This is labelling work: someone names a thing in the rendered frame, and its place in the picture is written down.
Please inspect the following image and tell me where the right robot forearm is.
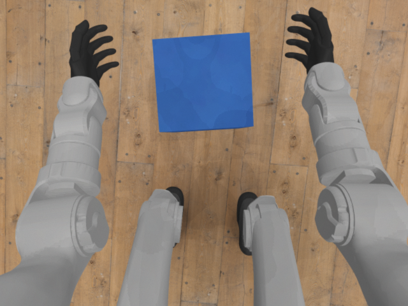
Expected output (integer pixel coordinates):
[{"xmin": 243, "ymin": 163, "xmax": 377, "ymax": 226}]
[{"xmin": 302, "ymin": 62, "xmax": 408, "ymax": 209}]

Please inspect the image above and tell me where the robot left upper arm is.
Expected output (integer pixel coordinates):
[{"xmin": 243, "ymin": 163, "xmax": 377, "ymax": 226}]
[{"xmin": 0, "ymin": 194, "xmax": 110, "ymax": 306}]

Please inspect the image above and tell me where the robot right upper arm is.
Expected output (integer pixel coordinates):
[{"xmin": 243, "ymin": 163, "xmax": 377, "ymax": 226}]
[{"xmin": 315, "ymin": 183, "xmax": 408, "ymax": 306}]

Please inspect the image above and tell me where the left robot hand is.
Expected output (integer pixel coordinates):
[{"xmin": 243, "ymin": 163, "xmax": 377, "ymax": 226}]
[{"xmin": 69, "ymin": 20, "xmax": 119, "ymax": 87}]

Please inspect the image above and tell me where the robot right foot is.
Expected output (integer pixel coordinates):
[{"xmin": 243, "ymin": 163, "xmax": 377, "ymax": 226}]
[{"xmin": 237, "ymin": 192, "xmax": 257, "ymax": 256}]

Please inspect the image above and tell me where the left robot forearm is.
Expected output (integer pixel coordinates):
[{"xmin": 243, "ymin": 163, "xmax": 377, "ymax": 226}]
[{"xmin": 15, "ymin": 76, "xmax": 107, "ymax": 253}]

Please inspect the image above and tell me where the robot left thigh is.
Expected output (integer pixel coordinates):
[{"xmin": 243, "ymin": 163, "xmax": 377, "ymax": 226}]
[{"xmin": 117, "ymin": 197, "xmax": 183, "ymax": 306}]

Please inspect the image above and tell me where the right robot hand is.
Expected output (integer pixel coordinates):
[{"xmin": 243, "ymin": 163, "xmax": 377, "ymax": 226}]
[{"xmin": 285, "ymin": 7, "xmax": 334, "ymax": 74}]

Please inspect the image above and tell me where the carton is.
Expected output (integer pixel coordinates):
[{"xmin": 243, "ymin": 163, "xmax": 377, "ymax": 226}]
[{"xmin": 152, "ymin": 33, "xmax": 254, "ymax": 133}]

